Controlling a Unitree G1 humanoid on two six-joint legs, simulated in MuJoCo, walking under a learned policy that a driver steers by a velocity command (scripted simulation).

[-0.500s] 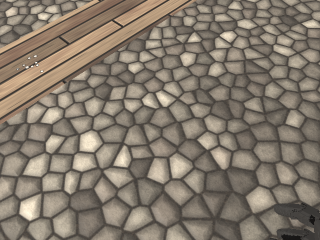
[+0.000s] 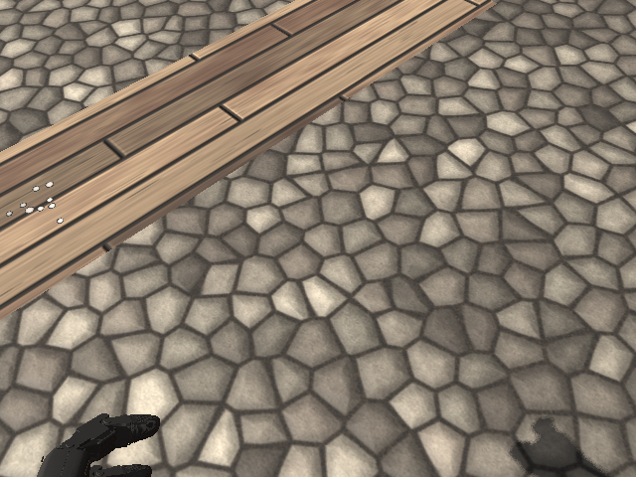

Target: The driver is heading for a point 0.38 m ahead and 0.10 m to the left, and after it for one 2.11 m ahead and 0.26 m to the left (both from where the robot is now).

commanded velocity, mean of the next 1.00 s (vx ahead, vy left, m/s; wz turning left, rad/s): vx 0.27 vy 0.00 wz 0.24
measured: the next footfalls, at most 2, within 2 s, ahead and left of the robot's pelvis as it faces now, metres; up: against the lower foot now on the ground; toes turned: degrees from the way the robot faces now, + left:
left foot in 0.44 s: +0.36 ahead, +0.18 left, +0.00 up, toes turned +18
right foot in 0.98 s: +0.42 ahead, -0.03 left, +0.00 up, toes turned +11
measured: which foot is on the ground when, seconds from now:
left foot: up 0.00-0.42, down 0.44-0.98, up 1.00-1.00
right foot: down 0.00-0.44, up 0.46-0.96, down 0.98-1.00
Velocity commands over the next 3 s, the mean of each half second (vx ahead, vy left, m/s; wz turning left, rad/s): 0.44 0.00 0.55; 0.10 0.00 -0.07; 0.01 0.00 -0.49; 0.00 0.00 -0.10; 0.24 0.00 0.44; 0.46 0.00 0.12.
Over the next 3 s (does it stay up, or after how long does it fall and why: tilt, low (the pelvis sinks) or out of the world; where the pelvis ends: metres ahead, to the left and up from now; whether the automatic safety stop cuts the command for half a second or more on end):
stays up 0.76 0.19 0.02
